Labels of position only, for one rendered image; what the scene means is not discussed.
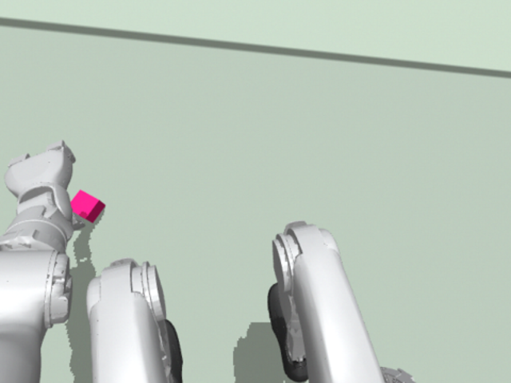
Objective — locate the right robot foot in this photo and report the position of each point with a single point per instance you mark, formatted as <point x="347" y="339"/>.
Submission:
<point x="296" y="371"/>

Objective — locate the left robot hand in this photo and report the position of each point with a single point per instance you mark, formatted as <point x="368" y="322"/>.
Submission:
<point x="55" y="165"/>

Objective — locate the left robot arm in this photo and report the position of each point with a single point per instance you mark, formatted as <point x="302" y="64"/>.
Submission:
<point x="36" y="287"/>

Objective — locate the right robot hand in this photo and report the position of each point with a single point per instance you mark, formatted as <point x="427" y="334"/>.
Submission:
<point x="396" y="376"/>

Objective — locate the left robot foot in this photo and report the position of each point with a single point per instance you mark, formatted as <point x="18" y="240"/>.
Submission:
<point x="175" y="352"/>

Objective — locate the small box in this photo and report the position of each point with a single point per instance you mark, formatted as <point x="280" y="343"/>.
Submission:
<point x="86" y="206"/>

